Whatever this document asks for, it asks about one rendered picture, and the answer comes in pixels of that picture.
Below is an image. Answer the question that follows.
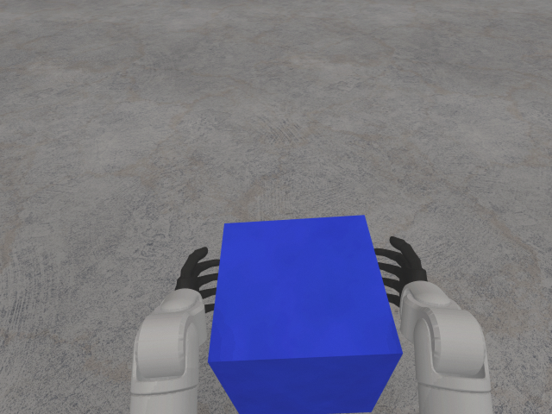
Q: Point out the left robot forearm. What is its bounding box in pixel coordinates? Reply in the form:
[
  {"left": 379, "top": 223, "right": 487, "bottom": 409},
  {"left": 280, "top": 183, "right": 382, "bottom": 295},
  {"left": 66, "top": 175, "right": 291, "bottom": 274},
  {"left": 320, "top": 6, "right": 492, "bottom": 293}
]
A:
[{"left": 129, "top": 288, "right": 207, "bottom": 414}]

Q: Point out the right robot forearm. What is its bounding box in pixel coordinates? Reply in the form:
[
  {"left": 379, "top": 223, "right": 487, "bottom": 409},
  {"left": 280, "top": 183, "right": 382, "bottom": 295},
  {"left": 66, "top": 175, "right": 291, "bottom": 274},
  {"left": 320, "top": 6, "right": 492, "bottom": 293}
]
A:
[{"left": 399, "top": 281, "right": 493, "bottom": 414}]

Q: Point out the robot left hand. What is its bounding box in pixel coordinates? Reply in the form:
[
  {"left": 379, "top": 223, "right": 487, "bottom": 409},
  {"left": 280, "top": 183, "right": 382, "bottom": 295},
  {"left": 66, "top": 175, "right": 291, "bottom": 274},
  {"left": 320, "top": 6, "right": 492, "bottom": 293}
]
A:
[{"left": 174, "top": 247, "right": 220, "bottom": 313}]

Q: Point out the robot right hand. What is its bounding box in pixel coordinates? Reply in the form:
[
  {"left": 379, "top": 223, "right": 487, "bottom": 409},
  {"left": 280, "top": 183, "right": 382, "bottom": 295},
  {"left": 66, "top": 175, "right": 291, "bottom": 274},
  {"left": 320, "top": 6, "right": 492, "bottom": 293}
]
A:
[{"left": 374, "top": 236, "right": 428, "bottom": 307}]

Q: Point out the carton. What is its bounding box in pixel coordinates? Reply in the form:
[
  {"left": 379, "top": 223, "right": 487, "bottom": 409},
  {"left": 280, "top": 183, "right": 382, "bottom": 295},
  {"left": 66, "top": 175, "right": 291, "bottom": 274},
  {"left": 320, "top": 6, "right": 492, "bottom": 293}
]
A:
[{"left": 208, "top": 215, "right": 403, "bottom": 414}]

